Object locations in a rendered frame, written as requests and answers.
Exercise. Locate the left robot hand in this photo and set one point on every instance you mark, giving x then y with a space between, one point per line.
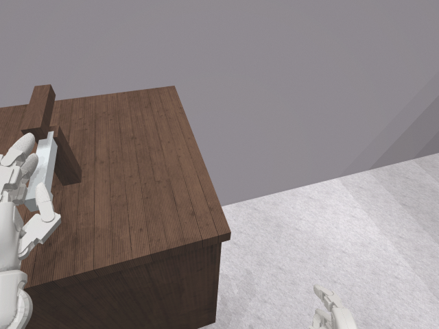
16 168

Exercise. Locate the counter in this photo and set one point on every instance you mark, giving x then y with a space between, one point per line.
141 230

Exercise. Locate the right robot hand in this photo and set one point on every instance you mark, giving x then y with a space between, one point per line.
341 317

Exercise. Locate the tap lever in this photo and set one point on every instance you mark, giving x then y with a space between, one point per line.
46 152

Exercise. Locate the left robot forearm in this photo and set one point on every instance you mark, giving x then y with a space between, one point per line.
15 304

